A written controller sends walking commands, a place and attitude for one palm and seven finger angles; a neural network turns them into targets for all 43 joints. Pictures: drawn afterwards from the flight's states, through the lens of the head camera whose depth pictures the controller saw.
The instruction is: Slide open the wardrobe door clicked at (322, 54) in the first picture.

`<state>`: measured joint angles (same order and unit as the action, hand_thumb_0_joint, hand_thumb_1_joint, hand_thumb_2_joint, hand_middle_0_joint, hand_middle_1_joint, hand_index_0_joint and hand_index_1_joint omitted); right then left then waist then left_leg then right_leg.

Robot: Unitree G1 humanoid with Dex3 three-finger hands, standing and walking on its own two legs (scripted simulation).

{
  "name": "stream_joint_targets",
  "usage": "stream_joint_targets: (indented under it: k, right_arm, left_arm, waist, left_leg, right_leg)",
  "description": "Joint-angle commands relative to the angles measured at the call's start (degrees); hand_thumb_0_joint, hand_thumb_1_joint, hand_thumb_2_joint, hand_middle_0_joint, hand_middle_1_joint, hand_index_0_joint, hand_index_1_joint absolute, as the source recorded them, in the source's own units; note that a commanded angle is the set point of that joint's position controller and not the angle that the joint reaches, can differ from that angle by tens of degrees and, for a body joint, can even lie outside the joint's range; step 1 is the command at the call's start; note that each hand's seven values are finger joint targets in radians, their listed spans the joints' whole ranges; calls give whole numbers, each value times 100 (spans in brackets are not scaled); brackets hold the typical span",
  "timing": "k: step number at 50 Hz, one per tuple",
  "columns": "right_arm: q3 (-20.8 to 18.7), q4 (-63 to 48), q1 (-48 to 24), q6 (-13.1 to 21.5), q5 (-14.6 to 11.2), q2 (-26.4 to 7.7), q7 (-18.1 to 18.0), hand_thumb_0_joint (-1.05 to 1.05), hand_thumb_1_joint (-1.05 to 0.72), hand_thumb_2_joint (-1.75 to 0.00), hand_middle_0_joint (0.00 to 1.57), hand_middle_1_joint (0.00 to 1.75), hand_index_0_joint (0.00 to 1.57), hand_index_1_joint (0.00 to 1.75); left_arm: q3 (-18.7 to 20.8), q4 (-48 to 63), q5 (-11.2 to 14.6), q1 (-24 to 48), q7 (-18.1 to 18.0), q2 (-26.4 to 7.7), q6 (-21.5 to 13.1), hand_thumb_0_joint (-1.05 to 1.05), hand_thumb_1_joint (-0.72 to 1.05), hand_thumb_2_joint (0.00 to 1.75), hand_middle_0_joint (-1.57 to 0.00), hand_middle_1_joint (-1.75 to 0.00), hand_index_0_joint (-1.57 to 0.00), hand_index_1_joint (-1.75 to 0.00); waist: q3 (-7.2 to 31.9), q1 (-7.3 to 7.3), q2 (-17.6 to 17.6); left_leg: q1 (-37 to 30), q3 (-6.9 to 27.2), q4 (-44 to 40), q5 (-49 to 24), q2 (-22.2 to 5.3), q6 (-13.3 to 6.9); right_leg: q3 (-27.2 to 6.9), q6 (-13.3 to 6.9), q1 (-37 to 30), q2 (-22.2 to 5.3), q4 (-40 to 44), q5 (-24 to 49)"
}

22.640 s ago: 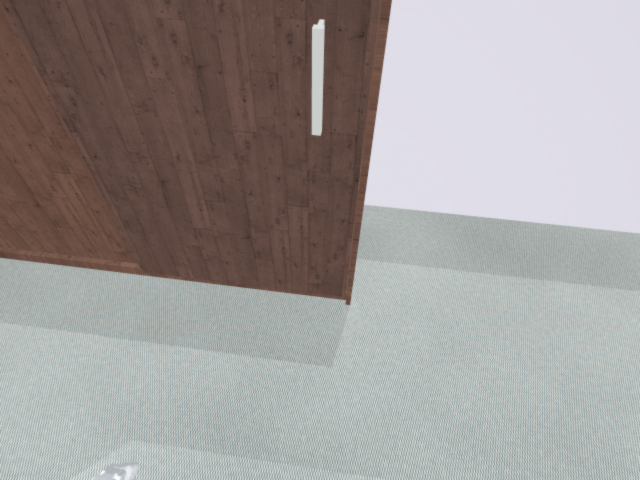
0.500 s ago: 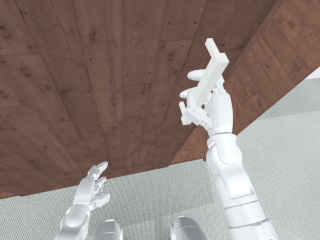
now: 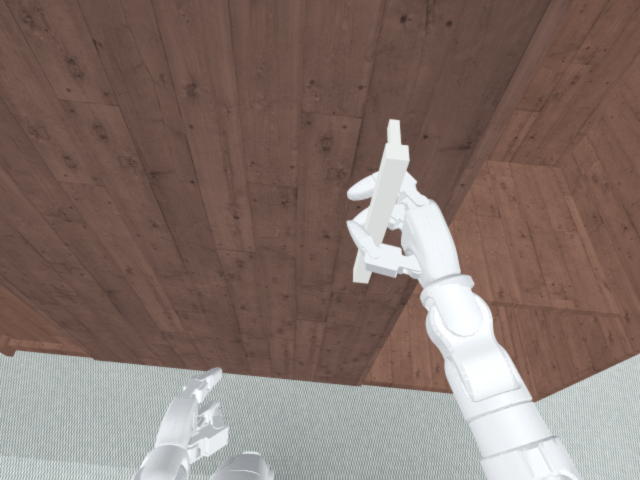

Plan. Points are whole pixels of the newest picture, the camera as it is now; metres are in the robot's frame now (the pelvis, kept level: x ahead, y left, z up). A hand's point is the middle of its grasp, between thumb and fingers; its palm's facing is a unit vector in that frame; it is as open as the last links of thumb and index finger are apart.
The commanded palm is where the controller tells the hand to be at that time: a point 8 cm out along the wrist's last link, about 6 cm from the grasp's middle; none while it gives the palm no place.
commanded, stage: step sideways, sliding the door along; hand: right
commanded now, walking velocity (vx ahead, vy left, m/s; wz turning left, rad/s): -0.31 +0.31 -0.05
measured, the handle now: (375, 212) +0.39 -0.03 +0.12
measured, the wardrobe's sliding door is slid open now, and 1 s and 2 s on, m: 0.49 0.69 0.69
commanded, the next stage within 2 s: stop walking and hold the door there in 0.96 s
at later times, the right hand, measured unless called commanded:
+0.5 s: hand (231, 234) +0.34 +0.13 +0.13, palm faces -0.20 +0.97 -0.11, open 6.3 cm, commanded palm +0.33 +0.09 +0.13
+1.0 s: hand (164, 222) +0.35 +0.20 +0.13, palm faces +0.24 +0.96 -0.13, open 6.3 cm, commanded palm +0.32 +0.23 +0.13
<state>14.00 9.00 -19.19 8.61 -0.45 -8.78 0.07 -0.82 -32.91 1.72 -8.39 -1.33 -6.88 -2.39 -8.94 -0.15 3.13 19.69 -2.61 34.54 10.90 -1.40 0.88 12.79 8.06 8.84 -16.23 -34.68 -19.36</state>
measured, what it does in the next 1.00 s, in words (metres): steps to the left: right foot, then left foot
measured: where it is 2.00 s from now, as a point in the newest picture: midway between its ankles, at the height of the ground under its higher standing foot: outside the picture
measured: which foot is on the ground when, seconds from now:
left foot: down 0.00-0.30, up 0.32-0.60, down 0.62-0.82, up 0.84-1.00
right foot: down 0.00-0.00, up 0.02-0.28, down 0.30-0.62, up 0.64-0.80, down 0.82-1.00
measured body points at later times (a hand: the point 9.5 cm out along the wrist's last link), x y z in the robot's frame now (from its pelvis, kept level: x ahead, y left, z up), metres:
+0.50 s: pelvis -0.08 +0.17 +0.02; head -0.01 +0.17 +0.46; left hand +0.01 +0.42 -0.11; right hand +0.34 +0.07 +0.14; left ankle -0.07 +0.35 -0.65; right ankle -0.11 +0.01 -0.72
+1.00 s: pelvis -0.09 +0.40 +0.00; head +0.01 +0.38 +0.44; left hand +0.12 +0.60 -0.12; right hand +0.33 +0.15 +0.14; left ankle -0.04 +0.54 -0.67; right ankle -0.09 +0.21 -0.72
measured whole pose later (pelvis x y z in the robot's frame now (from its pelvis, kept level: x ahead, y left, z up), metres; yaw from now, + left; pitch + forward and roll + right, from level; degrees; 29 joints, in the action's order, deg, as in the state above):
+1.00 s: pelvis -0.09 +0.40 +0.00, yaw -6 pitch -1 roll +1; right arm 1.4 35.4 -47.8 2.1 -7.4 -13.6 -7.2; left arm 1.7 -38.9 2.9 -5.0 -1.3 -11.8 -2.4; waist -14.4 7.1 1.9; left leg 29.5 -1.6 58.0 23.5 -3.0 0.3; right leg 1.9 5.0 17.3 -11.1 -34.3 -15.5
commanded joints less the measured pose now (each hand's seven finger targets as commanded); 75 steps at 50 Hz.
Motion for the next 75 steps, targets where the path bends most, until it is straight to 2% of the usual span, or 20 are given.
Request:
stream_joint_targets:
  k: [1, 4, 13, 14, 15, 16, 17, 23, 29, 33, 39, 40, 41, 42, 44, 53, 54, 57, 60, 75]
  right_arm:
    - [-694, -1299, -1721, 470, 141, -228, -198, 0, -90, -90, 45, 140, 45, 140]
    - [-349, -1454, -2158, 458, 52, 210, -130, 0, -90, -90, 45, 140, 45, 140]
    - [-669, -665, -3691, 710, -24, 6, -175, 0, -90, -90, 45, 140, 45, 140]
    - [-664, -464, -3947, 738, -51, -7, -158, 0, -90, -90, 45, 140, 45, 140]
    - [-590, -392, -4353, 817, -143, 27, -86, 0, -90, -90, 45, 140, 45, 140]
    - [-579, -298, -4520, 793, -181, 53, -113, 0, -90, -90, 45, 140, 45, 140]
    - [-849, 182, -4290, 641, -232, -27, -130, 0, -90, -90, 45, 140, 45, 140]
    - [-636, 486, -4922, 226, -233, 333, 0, 0, -90, -90, 45, 140, 45, 140]
    - [-229, 259, -5165, 421, -213, 464, 77, 0, -90, -90, 45, 140, 45, 140]
    - [-357, 552, -4456, 184, -233, 159, -270, 0, -90, -90, 45, 140, 45, 140]
    - [104, 290, -5502, 293, -415, 886, -354, 0, -90, -90, 45, 140, 45, 140]
    - [162, 195, -5622, 322, -446, 964, -308, 0, -90, -90, 45, 140, 45, 140]
    - [387, 108, -5764, 274, -547, 1249, -223, 0, -90, -90, 45, 140, 45, 140]
    - [486, 238, -5875, 223, -530, 1353, -139, 0, -90, -90, 45, 140, 45, 140]
    - [490, 632, -5901, 174, -466, 1380, -86, 0, -90, -90, 45, 140, 45, 140]
    - [-335, 277, -5517, 229, -502, 366, -139, 0, -90, -90, 45, 140, 45, 140]
    - [-3589, 2381, -4283, 155, -198, -3102, -455, 0, -90, -90, 45, 140, 45, 140]
    - [-3149, 2019, -4261, 83, -84, -3123, -322, 0, -90, -90, 45, 140, 45, 140]
    - [-3788, 2014, -4042, 64, -151, -3568, -508, 0, -90, -90, 45, 140, 45, 140]
    - [-4372, 3393, -4246, 435, -107, -4639, -743, 0, -90, -90, 45, 140, 45, 140]
  left_arm:
    - [128, 813, 49, 1023, -214, -427, -404, 0, 90, 90, -20, -30, -20, -30]
    - [158, 505, -94, 743, -185, -455, -458, 0, 90, 90, -20, -30, -20, -30]
    - [367, 163, -17, 235, -227, -872, -319, 0, 90, 90, -20, -30, -20, -30]
    - [376, 25, -27, -72, -243, -864, -382, 0, 90, 90, -20, -30, -20, -30]
    - [454, 113, -85, -35, -247, -1089, -446, 0, 90, 90, -20, -30, -20, -30]
    - [428, 369, -214, 357, -239, -1113, -514, 0, 90, 90, -20, -30, -20, -30]
    - [389, 254, -222, 618, -260, -1086, -525, 0, 90, 90, -20, -30, -20, -30]
    - [590, -97, -65, -244, -223, -1492, -149, 0, 90, 90, -20, -30, -20, -30]
    - [514, 3, 154, -184, -105, -1350, -143, 0, 90, 90, -20, -30, -20, -30]
    - [448, 24, 304, 418, -274, -1043, -156, 0, 90, 90, -20, -30, -20, -30]
    - [363, -279, 102, 253, -429, -1039, -90, 0, 90, 90, -20, -30, -20, -30]
    - [487, -182, 76, 194, -417, -1255, -70, 0, 90, 90, -20, -30, -20, -30]
    - [602, -69, 56, 124, -351, -1571, -134, 0, 90, 90, -20, -30, -20, -30]
    - [551, -110, 120, 131, -180, -1469, -198, 0, 90, 90, -20, -30, -20, -30]
    - [529, -107, 128, 309, -63, -1388, -152, 0, 90, 90, -20, -30, -20, -30]
    - [568, 212, 188, 216, -21, -1473, -192, 0, 90, 90, -20, -30, -20, -30]
    - [665, -197, 121, -162, -103, -1773, -4, 0, 90, 90, -20, -30, -20, -30]
    - [447, 140, 192, 248, -204, -1142, 39, 0, 90, 90, -20, -30, -20, -30]
    - [277, -71, 126, 376, -403, -1257, -160, 0, 90, 90, -20, -30, -20, -30]
    - [355, -170, 134, -422, -268, -1891, -172, 0, 90, 90, -20, -30, -20, -30]
  waist:
    - [2246, 309, -2100]
    - [2545, 127, -1994]
    - [3129, -160, -1148]
    - [3134, -379, -620]
    - [2803, -516, 917]
    - [2588, -198, 1699]
    - [2272, 88, 669]
    - [2209, -95, -240]
    - [2530, -381, 1584]
    - [3131, 145, -2131]
    - [2801, -361, -1532]
    - [2931, -417, -899]
    - [3136, -394, 496]
    - [3408, -308, 95]
    - [3013, -266, 520]
    - [2955, -208, 1333]
    - [3054, 52, 1286]
    - [3130, 214, -2400]
    - [2865, 246, -1405]
    - [2957, 66, -452]
  left_leg:
    - [-868, 1481, -1196, -4714, -1328, -739]
    - [-1295, 1622, -1461, -2055, -1311, -978]
    - [-1361, 935, -1802, -1509, -513, -312]
    - [-591, 655, -1204, -1263, -168, 237]
    - [505, 190, 549, -283, 322, 765]
    - [1375, 972, 2915, 1081, 282, 601]
    - [1638, 1631, 4305, 1173, 206, 100]
    - [1313, 347, 1600, 678, -44, -41]
    - [-633, -820, -1357, -244, 502, 90]
    - [-2785, 1119, -972, -3763, -1801, -1050]
    - [-1953, -396, 555, -3467, -844, -626]
    - [-494, -413, 1132, -2168, -635, -379]
    - [1398, -191, 2147, 859, -81, -97]
    - [1680, 569, 2878, 1899, -257, -189]
    - [1933, 760, 3137, 1680, -428, -182]
    - [-302, -475, 314, 507, 205, 50]
    - [-586, -546, -178, 88, 345, 141]
    - [-2849, 1934, -670, -5710, -1865, -622]
    - [-3053, 2028, -220, -5752, -1917, -1015]
    - [-2875, 1391, -1032, -5418, -2214, -906]
  right_leg:
    - [-616, -680, 1017, 1432, -2907, -1992]
    - [-1527, -524, 1345, 1359, -3444, -1598]
    - [-611, -825, -395, 1710, 574, -907]
    - [-598, -1008, -1432, 1373, 1866, -326]
    - [-1928, -1462, -1959, -99, 2815, 492]
    - [-4244, -2277, -1420, -1855, 2145, 1768]
    - [-3952, -2506, -1192, -2135, 1955, 3025]
    - [-1697, -1560, -1656, -651, 1044, 3576]
    - [-800, -852, -1484, 288, -51, 4523]
    - [-1124, -1292, 1744, 1363, -2904, -1918]
    - [-575, -712, 147, 1203, 883, 1086]
    - [-1261, -914, -1366, 585, 1049, 2716]
    - [-3349, -1673, -2668, -1045, 785, 5357]
    - [-3896, -2141, -2893, -1797, 779, 5520]
    - [-3219, -2175, -2385, -1577, 674, 4528]
    - [-911, -1188, -1285, -342, 21, 3907]
    - [-766, -994, -1027, -91, -241, 3755]
    - [-949, -968, 2263, 1577, -3692, -2025]
    - [-1542, -647, 2654, 1316, -3553, -1670]
    - [-1306, -535, 2080, 1624, -2166, -560]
